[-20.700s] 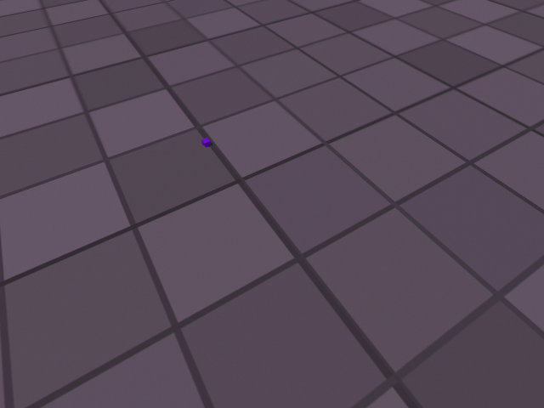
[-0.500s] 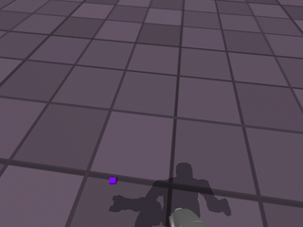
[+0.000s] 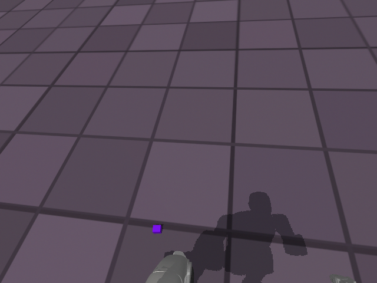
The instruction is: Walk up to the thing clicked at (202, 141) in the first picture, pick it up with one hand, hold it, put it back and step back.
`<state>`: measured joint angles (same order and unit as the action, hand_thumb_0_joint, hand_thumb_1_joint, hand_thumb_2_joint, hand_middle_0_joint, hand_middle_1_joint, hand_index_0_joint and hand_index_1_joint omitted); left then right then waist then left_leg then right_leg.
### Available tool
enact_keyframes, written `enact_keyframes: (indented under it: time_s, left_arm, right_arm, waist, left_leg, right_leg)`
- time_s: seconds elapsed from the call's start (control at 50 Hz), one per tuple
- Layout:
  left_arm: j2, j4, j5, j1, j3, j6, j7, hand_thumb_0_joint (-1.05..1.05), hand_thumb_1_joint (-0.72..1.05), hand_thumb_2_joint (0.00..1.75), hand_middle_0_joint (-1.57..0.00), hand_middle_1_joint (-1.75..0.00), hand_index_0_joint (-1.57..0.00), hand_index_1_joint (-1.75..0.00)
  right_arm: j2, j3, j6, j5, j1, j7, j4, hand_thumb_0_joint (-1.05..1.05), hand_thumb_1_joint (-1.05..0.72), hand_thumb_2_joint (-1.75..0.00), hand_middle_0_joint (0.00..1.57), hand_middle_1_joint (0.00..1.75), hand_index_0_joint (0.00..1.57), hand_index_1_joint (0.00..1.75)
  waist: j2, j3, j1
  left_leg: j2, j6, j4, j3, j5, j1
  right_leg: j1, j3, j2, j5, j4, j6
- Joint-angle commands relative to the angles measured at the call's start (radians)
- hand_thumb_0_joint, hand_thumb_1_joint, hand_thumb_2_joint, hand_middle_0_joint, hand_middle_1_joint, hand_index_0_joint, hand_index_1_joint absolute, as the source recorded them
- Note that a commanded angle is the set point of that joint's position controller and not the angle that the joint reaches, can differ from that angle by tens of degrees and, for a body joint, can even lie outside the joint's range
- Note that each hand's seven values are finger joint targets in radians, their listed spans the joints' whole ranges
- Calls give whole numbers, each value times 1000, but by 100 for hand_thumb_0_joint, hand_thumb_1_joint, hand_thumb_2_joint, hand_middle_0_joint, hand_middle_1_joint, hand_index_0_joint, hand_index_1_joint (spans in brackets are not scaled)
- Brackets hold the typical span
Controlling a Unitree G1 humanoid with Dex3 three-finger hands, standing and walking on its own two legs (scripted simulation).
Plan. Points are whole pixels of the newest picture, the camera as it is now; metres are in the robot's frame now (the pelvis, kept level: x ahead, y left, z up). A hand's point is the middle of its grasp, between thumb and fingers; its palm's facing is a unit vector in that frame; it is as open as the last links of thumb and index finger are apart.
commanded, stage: walk up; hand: left
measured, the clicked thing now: (157, 229) +0.44 +0.29 -0.76
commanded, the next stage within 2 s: none
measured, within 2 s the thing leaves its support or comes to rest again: neither
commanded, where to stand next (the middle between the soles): +0.07 +0.03 m, yaw -1 degrees
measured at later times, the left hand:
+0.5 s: hand out of the picture +0.01 +0.29 -0.17, palm faces -0.07 -0.90 -0.44, open 7.4 cm
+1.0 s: hand out of the picture -0.05 +0.30 -0.16, palm faces +0.05 -0.94 -0.34, open 7.4 cm
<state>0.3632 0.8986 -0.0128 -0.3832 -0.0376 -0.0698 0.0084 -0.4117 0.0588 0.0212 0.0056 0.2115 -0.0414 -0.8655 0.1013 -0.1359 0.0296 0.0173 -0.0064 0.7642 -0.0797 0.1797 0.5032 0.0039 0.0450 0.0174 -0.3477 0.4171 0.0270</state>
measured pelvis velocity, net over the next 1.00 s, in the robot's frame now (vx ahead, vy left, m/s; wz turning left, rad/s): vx -0.10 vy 0.03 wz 0.04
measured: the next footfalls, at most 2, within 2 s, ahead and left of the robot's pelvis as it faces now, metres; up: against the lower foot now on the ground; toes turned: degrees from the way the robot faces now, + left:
left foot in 0.10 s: +0.17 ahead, +0.11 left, +0.00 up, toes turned +0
right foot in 0.48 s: -0.03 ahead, -0.10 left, +0.00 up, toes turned -3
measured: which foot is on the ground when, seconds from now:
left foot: up 0.00-0.08, down 0.10-0.52, up 0.54-0.82, down 0.84-1.00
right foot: down 0.00-0.14, up 0.16-0.46, down 0.48-0.86, up 0.88-1.00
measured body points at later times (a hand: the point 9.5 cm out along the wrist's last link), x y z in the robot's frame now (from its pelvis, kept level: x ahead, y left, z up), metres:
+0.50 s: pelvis -0.05 +0.02 -0.04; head +0.01 -0.01 +0.41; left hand +0.02 +0.34 -0.14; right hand +0.11 -0.30 -0.14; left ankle +0.13 +0.11 -0.74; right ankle -0.07 -0.09 -0.74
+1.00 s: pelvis -0.10 +0.03 -0.01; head -0.11 +0.04 +0.44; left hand -0.05 +0.34 -0.13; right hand -0.03 -0.27 -0.12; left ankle -0.14 +0.16 -0.74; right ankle -0.08 -0.10 -0.71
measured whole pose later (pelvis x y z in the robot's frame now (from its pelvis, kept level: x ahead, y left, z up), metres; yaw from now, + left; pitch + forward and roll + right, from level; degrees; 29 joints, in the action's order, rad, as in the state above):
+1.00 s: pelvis -0.10 +0.03 -0.01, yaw +2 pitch -3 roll +1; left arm 0.39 0.86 -0.01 -0.28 -0.05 0.03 -0.02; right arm -0.35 0.02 -0.04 -0.03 0.29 0.00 -0.90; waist -0.05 -0.05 0.01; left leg 0.01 0.00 0.58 -0.03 0.37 0.15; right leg -0.38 -0.03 -0.04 -0.46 0.88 0.02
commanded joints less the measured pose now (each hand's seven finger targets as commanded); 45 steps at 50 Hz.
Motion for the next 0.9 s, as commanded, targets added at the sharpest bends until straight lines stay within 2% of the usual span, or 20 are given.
enact_keyframes:
  time_s: [0.0, 0.06, 0.08, 0.12, 0.14, 0.2, 0.26, 0.36, 0.46, 0.48, 0.5, 0.52, 0.58, 0.6, 0.72, 0.8, 0.82, 0.84, 0.86, 0.88]
  left_arm:
    - [240, -106, 18, 108, -52, 13, 41, 0, 90, 90, -20, -30, -20, -30]
    - [248, -106, 43, 113, -45, 28, 56, 0, 90, 90, -20, -30, -20, -30]
    - [234, -100, 55, 68, -42, 25, 57, 0, 90, 90, -20, -30, -20, -30]
    - [172, -105, 70, -34, -37, 62, 59, 0, 90, 90, -20, -30, -20, -30]
    - [193, -87, 53, -17, -32, 79, 64, 0, 90, 90, -20, -30, -20, -30]
    - [231, -83, 48, 27, -53, 100, 43, 0, 90, 90, -20, -30, -20, -30]
    - [211, -82, 44, -4, -56, 116, 41, 0, 90, 90, -20, -30, -20, -30]
    - [216, -92, 24, -33, -70, 104, 35, 0, 90, 90, -20, -30, -20, -30]
    - [233, -67, -18, -140, -98, 90, 11, 0, 90, 90, -20, -30, -20, -30]
    - [278, -109, -34, -75, -108, 86, 13, 0, 90, 90, -20, -30, -20, -30]
    - [404, -178, -56, 68, -133, 87, 19, 0, 90, 90, -20, -30, -20, -30]
    - [425, -216, -53, 173, -136, 76, 30, 0, 90, 90, -20, -30, -20, -30]
    - [243, -209, -39, 257, -99, 53, 36, 0, 90, 90, -20, -30, -20, -30]
    - [241, -207, -38, 257, -105, 53, 31, 0, 90, 90, -20, -30, -20, -30]
    - [253, -168, -47, 48, -118, 57, 15, 0, 90, 90, -20, -30, -20, -30]
    - [259, -165, -18, 37, -91, 84, -8, 0, 90, 90, -20, -30, -20, -30]
    - [191, -173, -11, 24, -71, 84, -7, 0, 90, 90, -20, -30, -20, -30]
    - [124, -185, 0, 49, -53, 84, -9, 0, 90, 90, -20, -30, -20, -30]
    - [226, -186, -10, 184, -83, 81, 3, 0, 90, 90, -20, -30, -20, -30]
    - [268, -185, -16, 233, -89, 72, 2, 0, 90, 90, -20, -30, -20, -30]
  right_arm:
    - [-108, 25, -11, -4, -67, 18, 71, 0, -90, -90, 20, 30, 20, 30]
    - [-146, 42, -6, -25, 4, 27, 47, 0, -90, -90, 20, 30, 20, 30]
    - [-200, 58, -10, -34, 32, 30, 54, 0, -90, -90, 20, 30, 20, 30]
    - [-261, 75, -17, -6, 53, 56, 78, 0, -90, -90, 20, 30, 20, 30]
    - [-231, 77, -17, 6, 30, 63, 79, 0, -90, -90, 20, 30, 20, 30]
    - [-163, 53, 10, -11, -107, 65, 144, 0, -90, -90, 20, 30, 20, 30]
    - [-166, 62, 25, -28, -144, 52, 180, 0, -90, -90, 20, 30, 20, 30]
    - [-191, 82, 39, -53, -148, 34, 229, 0, -90, -90, 20, 30, 20, 30]
    - [-166, 87, 62, -36, -118, 36, 231, 0, -90, -90, 20, 30, 20, 30]
    - [-105, 66, 62, -28, -80, 37, 231, 0, -90, -90, 20, 30, 20, 30]
    - [-134, 79, 53, -32, -138, 46, 246, 0, -90, -90, 20, 30, 20, 30]
    - [-202, 102, 53, -38, -134, 55, 238, 0, -90, -90, 20, 30, 20, 30]
    - [-155, 94, 41, -15, 16, 36, 157, 0, -90, -90, 20, 30, 20, 30]
    - [-139, 83, 35, -9, 72, 41, 145, 0, -90, -90, 20, 30, 20, 30]
    - [-153, 38, -23, -15, -46, 46, 135, 0, -90, -90, 20, 30, 20, 30]
    - [-132, 43, -66, -36, 88, 61, 49, 0, -90, -90, 20, 30, 20, 30]
    - [-176, 56, -76, -41, 127, 66, 36, 0, -90, -90, 20, 30, 20, 30]
    - [-244, 61, -83, -56, 116, 70, 43, 0, -90, -90, 20, 30, 20, 30]
    - [-338, 76, -78, -39, 113, 66, 41, 0, -90, -90, 20, 30, 20, 30]
    - [-335, 81, -79, -31, 70, 64, 42, 0, -90, -90, 20, 30, 20, 30]
  waist:
    - [-298, 40, -3]
    - [-192, 114, -58]
    - [-70, 182, -76]
    - [120, 328, -51]
    - [78, 314, -53]
    - [-35, 211, -18]
    - [20, 160, -18]
    - [101, 179, -27]
    - [-38, 184, 15]
    - [-272, 116, 11]
    - [-401, 46, 41]
    - [-363, -4, 12]
    - [-166, 53, -94]
    - [-219, 126, -94]
    - [-373, 165, 81]
    - [-278, 144, 1]
    - [-131, 177, -14]
    - [73, 149, -12]
    - [30, 72, -84]
    - [16, -11, -73]
  left_leg:
    - [-10, -19, -128, 78, -104, -199]
    - [13, -63, -307, 97, -222, -361]
    - [-64, -109, -299, 31, -651, -471]
    - [-373, -327, -270, -335, -1202, -637]
    - [-391, -346, -299, -349, -1022, -542]
    - [-227, -198, -348, -93, -539, -282]
    - [-209, -205, -420, -103, -177, -173]
    - [-249, -246, -411, -137, 58, -169]
    - [-156, -80, -243, -113, 404, 74]
    - [8, -18, 22, -3, 468, 197]
    - [128, 26, 301, -54, 430, 144]
    - [61, 36, 477, -153, 385, 61]
    - [148, 20, 592, -120, 223, 39]
    - [154, 27, 602, -92, 202, 52]
    - [9, 42, -10, 40, 366, 64]
    - [31, 6, -457, 97, 108, -350]
    - [-60, -24, -427, -71, 85, -501]
    - [-282, -98, -467, -421, 95, -527]
    - [-426, -262, -484, -549, 226, -326]
    - [-449, -303, -511, -548, 218, -205]
  right_leg:
    - [-171, -68, -204, 781, 37, 69]
    - [-167, -61, -193, 828, 267, 40]
    - [-200, -50, -119, 675, 418, -2]
    - [-387, -80, 116, -333, 863, -37]
    - [-364, -154, 46, -343, 886, -21]
    - [-344, -190, 26, -217, 852, 0]
    - [-337, -131, 40, -163, 839, -14]
    - [-313, -53, -8, -150, 556, -32]
    - [-89, -133, -46, -112, 131, 57]
    - [-192, -430, -221, -341, -54, 141]
    - [-481, -670, -486, -224, -190, 287]
    - [-626, -735, -543, -158, -215, 332]
    - [-435, -212, -229, 352, 17, 160]
    - [-325, -170, -195, 326, 31, 131]
    - [48, -246, -232, -81, 33, 164]
    - [-201, -167, -200, 221, 242, 106]
    - [-360, -126, -162, 156, 380, 50]
    - [-591, -53, -40, -194, 506, -12]
    - [-581, -119, -61, -267, 531, -16]
    - [-531, -156, -93, -232, 586, -3]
